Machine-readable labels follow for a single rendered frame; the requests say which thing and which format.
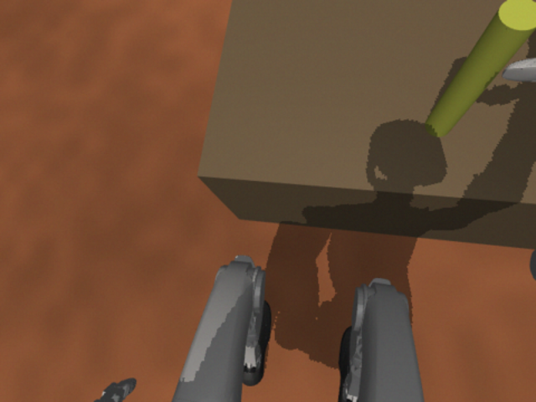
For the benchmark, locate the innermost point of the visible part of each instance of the right robot hand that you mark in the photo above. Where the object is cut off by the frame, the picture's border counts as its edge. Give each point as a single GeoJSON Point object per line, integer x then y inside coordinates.
{"type": "Point", "coordinates": [522, 70]}

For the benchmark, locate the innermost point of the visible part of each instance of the left robot foot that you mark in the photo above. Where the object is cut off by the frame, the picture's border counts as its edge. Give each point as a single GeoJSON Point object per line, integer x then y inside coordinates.
{"type": "Point", "coordinates": [252, 376]}

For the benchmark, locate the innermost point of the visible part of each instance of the right robot foot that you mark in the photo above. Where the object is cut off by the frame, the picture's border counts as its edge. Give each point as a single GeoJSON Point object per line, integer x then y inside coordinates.
{"type": "Point", "coordinates": [344, 364]}

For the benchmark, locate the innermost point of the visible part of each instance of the can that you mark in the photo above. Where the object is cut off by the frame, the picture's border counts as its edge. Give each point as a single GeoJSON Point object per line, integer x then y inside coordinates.
{"type": "Point", "coordinates": [510, 27]}

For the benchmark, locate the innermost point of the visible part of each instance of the left robot hand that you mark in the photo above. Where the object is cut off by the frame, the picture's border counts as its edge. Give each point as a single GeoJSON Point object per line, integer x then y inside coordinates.
{"type": "Point", "coordinates": [118, 392]}

